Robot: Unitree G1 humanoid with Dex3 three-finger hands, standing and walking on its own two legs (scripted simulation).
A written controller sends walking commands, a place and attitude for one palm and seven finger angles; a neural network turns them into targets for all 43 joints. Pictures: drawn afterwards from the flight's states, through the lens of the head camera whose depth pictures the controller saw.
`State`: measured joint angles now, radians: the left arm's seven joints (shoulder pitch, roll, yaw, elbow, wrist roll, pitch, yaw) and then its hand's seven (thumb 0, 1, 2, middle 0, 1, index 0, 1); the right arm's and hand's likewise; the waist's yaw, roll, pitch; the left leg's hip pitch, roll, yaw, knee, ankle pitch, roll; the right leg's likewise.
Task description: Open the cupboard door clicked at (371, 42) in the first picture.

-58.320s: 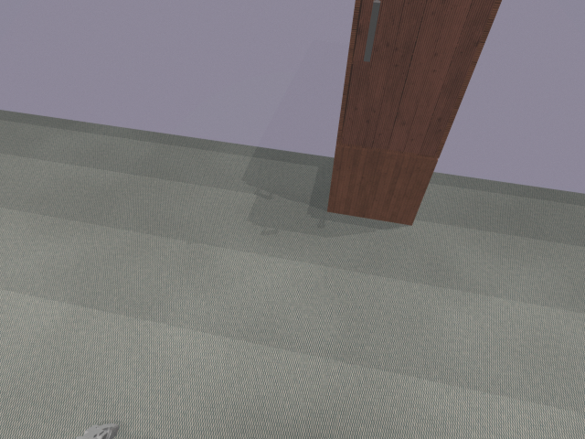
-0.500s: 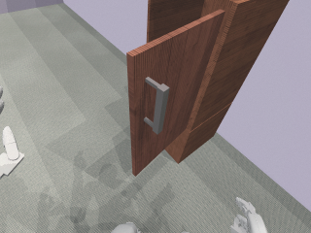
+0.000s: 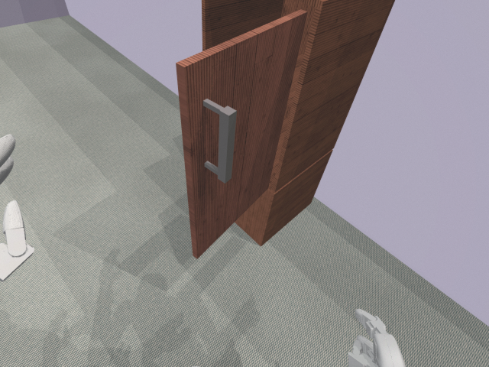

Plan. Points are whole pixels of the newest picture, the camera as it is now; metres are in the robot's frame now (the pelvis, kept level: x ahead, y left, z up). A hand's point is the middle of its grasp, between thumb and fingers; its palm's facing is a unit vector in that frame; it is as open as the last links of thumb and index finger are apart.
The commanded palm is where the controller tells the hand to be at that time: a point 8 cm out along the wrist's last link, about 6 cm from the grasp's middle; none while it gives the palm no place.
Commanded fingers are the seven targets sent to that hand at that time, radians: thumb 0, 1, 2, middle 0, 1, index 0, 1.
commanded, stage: stop stepping back and stand still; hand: left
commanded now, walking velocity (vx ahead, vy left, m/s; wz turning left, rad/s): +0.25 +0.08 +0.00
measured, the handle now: (217, 143) +0.48 +0.09 +0.10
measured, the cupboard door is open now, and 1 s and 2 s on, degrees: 98 98 98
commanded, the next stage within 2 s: let the arm hang, fingers relaxed in 0.72 s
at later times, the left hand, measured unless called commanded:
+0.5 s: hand out of the picture +0.11 +0.31 +0.18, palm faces +0.53 -0.76 -0.37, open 7.5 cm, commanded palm +0.03 +0.34 +0.19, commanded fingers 0.00 0.90 0.90 -0.20 -0.30 -0.20 -0.30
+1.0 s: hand out of the picture +0.08 +0.26 -0.08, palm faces +0.18 -0.93 -0.32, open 7.4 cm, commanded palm none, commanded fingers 0.00 0.90 0.90 -0.20 -0.30 -0.20 -0.30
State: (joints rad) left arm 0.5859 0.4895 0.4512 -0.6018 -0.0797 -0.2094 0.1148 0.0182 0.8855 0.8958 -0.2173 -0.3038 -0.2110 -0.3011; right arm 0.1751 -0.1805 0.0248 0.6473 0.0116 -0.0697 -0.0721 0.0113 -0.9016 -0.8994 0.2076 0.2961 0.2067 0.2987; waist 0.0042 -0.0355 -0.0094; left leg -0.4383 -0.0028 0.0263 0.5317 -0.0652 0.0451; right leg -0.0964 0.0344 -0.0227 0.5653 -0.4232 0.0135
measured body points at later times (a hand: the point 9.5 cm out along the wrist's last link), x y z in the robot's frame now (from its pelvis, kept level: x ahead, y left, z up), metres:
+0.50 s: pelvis -0.08 +0.03 +0.01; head -0.09 +0.05 +0.46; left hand +0.08 +0.35 +0.20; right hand +0.07 -0.21 -0.07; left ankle -0.09 +0.13 -0.73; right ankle -0.06 -0.08 -0.70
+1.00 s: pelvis -0.08 +0.03 -0.01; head -0.07 +0.01 +0.44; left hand +0.07 +0.31 -0.05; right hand +0.07 -0.22 -0.13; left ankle -0.08 +0.15 -0.73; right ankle -0.07 -0.05 -0.73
